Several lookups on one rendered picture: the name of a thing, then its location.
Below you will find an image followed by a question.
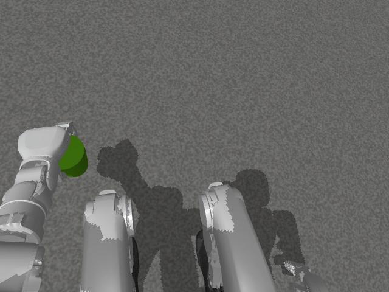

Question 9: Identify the right robot hand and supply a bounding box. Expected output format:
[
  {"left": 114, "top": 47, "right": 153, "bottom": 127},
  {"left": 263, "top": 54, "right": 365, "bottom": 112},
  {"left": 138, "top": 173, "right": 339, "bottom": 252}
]
[{"left": 284, "top": 260, "right": 329, "bottom": 292}]

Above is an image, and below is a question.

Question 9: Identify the cup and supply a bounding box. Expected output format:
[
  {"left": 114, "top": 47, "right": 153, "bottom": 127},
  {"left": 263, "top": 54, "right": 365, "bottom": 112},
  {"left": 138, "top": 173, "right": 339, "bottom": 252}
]
[{"left": 58, "top": 135, "right": 88, "bottom": 177}]

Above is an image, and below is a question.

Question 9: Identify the left robot hand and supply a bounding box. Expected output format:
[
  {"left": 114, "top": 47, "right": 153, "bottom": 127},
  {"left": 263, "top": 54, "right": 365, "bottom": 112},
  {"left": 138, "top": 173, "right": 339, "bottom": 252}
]
[{"left": 18, "top": 121, "right": 78, "bottom": 182}]

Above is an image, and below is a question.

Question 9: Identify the left robot arm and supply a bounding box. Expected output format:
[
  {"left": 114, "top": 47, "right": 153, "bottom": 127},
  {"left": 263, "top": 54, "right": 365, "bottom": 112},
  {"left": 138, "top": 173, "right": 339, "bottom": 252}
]
[{"left": 0, "top": 156, "right": 60, "bottom": 292}]

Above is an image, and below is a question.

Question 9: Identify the right robot foot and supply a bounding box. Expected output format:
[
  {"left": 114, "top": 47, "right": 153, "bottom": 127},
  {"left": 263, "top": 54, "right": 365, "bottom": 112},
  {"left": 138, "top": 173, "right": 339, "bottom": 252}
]
[{"left": 196, "top": 229, "right": 224, "bottom": 292}]

